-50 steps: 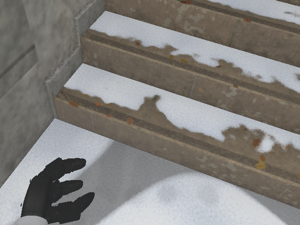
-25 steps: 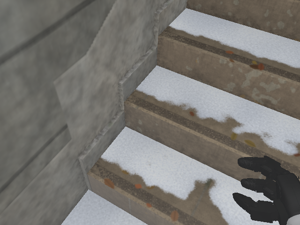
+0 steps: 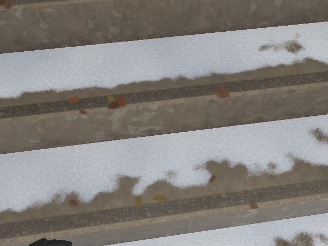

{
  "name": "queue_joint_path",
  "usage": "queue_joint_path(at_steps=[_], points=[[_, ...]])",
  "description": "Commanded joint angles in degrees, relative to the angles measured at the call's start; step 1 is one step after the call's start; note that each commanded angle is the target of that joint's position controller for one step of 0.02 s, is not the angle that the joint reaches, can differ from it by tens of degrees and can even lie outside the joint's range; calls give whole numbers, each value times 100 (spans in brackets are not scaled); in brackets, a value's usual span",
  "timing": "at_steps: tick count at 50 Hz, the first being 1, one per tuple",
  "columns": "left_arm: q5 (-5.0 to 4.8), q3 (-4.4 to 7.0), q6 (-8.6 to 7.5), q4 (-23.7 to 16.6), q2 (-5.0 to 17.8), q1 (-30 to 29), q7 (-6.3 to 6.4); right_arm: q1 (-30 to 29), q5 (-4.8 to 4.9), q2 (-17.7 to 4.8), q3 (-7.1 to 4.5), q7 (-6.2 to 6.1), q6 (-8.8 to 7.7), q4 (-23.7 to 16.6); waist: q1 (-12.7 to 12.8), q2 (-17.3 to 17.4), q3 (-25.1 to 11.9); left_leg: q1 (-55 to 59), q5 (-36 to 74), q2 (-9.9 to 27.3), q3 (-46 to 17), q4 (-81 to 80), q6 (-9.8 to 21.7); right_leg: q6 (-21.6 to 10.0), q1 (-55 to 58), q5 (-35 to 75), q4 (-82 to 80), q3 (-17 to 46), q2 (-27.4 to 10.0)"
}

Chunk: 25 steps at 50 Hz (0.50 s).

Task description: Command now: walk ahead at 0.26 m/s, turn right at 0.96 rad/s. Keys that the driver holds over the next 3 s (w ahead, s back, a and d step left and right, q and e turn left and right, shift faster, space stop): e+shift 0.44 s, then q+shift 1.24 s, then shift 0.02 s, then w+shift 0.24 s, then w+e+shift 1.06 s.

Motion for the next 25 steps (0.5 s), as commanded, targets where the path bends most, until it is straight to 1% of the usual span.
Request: queue_joint_path(at_steps=[1,2,3,4,5,6,7,8,9,10,11,12,13,14,15,16,17,18,19,20,21,22,23,24,25], points=[[-140,610,350,832,1447,2627,198,-1579,-38,-158,135,80,-451,-1529,1064,480,-2130,-5465,-350,-383,169,3052,15,-800,5387,8480,-287,2396,-1813],[-287,496,467,810,1133,2163,266,-1740,24,261,342,144,-365,-1812,827,100,-1682,-5583,-666,-498,214,3678,-184,-942,4513,7429,-672,2593,-1667],[-349,384,514,791,898,1657,335,-1596,161,374,408,250,-247,-1870,492,-292,-1099,-5483,-908,-446,111,3855,-202,-870,3326,6322,-1079,2486,-1675],[-493,313,516,762,771,678,399,-1637,116,451,474,322,-140,-2293,-189,-482,-385,-4919,-952,-151,-123,2972,-124,-505,1569,5385,-1587,1999,-1447],[-691,289,506,639,668,-138,440,-1883,-7,358,519,361,-105,-2616,-558,-380,190,-3991,-744,2,212,642,-91,-97,1,5061,-2002,1344,-827],[-710,307,525,464,645,-641,546,-1913,-141,254,520,262,-126,-2837,-839,-249,61,-1177,-237,-300,806,-1833,-53,-48,-2066,6189,-2514,1016,-342],[-669,488,336,525,884,-61,604,-1124,-341,-142,194,95,-12,-2224,-874,-228,-1471,1232,1078,-1107,1235,-1638,57,-25,-1879,10452,-1688,1115,-25],[-551,704,204,344,1685,-233,433,-27,-283,-655,-72,-145,45,-2081,-1265,-775,-2350,2466,1324,-913,467,-2766,109,-161,-1314,11806,-1276,1954,-691],[-651,812,117,371,1862,-816,320,1662,-233,-1015,-352,-327,74,-1620,-2214,-601,-3211,3294,1912,-510,-779,-4560,493,107,-352,11561,454,2106,-755],[-516,610,32,464,901,-355,209,1952,-62,-1389,-450,-379,61,-1167,-1576,2414,-3911,4615,5770,1253,-3309,-5790,1432,868,-280,1546,3769,1674,435],[175,381,-212,140,388,-1661,23,2170,154,-1320,-386,-392,101,-432,-1614,2835,-2268,4693,10960,757,-2881,-5941,1254,1000,-2142,-1694,6192,1407,955],[-448,460,-309,451,488,-30,-160,1669,-192,-847,-353,-362,124,-926,-941,1958,-3385,5015,11266,2234,-4118,-5888,1904,1150,-3099,-1653,7968,2602,1342],[-624,432,-126,323,455,123,-158,840,-124,-688,-438,-270,216,-961,-415,1019,-2598,4257,9702,2119,-4045,-6096,1813,1341,-3150,-1446,8248,1999,1044],[-647,411,43,172,353,-197,-67,340,83,-520,-474,-270,290,-875,-202,408,-1074,3519,7539,1840,-2868,-6385,1469,1428,-3814,-1304,8209,1524,696],[-606,308,258,41,71,-214,-42,131,164,-201,-470,-330,420,-667,184,-184,-755,2933,5341,1625,-2336,-6690,1082,1370,-3488,-1067,7993,1324,306],[-686,265,382,-73,-46,-104,-92,-96,157,271,-348,-315,492,-658,466,116,-182,2150,4496,1290,-1450,-7099,887,1299,-3174,-904,7507,1171,185],[-666,187,449,-232,-292,-243,-55,-207,234,494,-323,-298,556,-444,549,404,250,1802,4371,859,-487,-7605,757,1179,-3305,-577,7248,803,55],[-634,127,452,-380,-372,-303,-105,-116,268,699,-318,-315,584,-346,525,818,271,1610,5315,786,57,-7727,842,1091,-3242,-413,7175,702,14],[-596,45,435,-537,-442,-235,-173,-69,226,584,-372,-363,648,-182,621,795,273,1557,6369,500,587,-7738,820,1142,-3079,-143,6375,346,-36],[-603,-18,455,-708,-585,-498,-211,-101,185,413,-435,-447,734,-100,684,899,233,1486,6642,375,900,-7734,787,1207,-2937,118,5610,121,-64],[-624,-27,473,-726,-553,-700,-179,-227,108,152,-495,-520,733,-165,646,745,-33,1637,6672,420,952,-7728,800,1201,-2805,465,5001,-21,-89],[-617,9,474,-700,-404,-815,-119,-341,93,41,-502,-566,727,-255,528,849,-236,1840,7058,534,927,-7683,844,1231,-2780,763,4831,-102,-120],[-543,-50,487,-732,-465,-979,-95,-200,88,-137,-528,-615,681,-285,399,889,-639,2129,7517,563,839,-7711,915,1181,-2352,1181,4283,-110,-131],[-515,-30,543,-773,-397,-1052,-61,-138,119,-342,-582,-645,633,-378,338,917,-874,2419,7772,777,614,-7639,967,1135,-2156,1371,3833,34,-173],[-452,-26,540,-762,-361,-1215,-16,-171,106,-491,-604,-689,599,-507,250,806,-935,2629,8148,946,399,-7554,975,1067,-2142,1540,3540,147,-166]])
